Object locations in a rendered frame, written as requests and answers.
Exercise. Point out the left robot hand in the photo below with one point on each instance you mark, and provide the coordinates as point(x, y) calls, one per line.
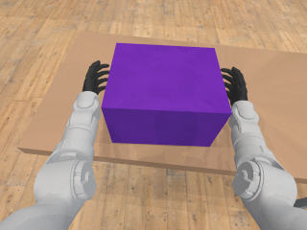
point(92, 80)

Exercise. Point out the right robot hand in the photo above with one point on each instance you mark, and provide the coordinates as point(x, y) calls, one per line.
point(237, 86)

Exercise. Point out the carton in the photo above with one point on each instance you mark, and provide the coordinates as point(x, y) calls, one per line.
point(165, 95)

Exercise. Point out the left robot upper arm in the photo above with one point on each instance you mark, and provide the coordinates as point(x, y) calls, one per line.
point(61, 189)

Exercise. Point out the robot right forearm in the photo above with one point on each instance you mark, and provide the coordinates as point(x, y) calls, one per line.
point(246, 136)

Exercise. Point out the robot left forearm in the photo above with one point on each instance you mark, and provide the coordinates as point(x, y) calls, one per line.
point(80, 133)

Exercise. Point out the right robot upper arm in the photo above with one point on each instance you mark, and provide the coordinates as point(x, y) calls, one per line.
point(269, 195)

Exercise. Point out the table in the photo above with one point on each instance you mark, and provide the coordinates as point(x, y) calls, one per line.
point(276, 82)

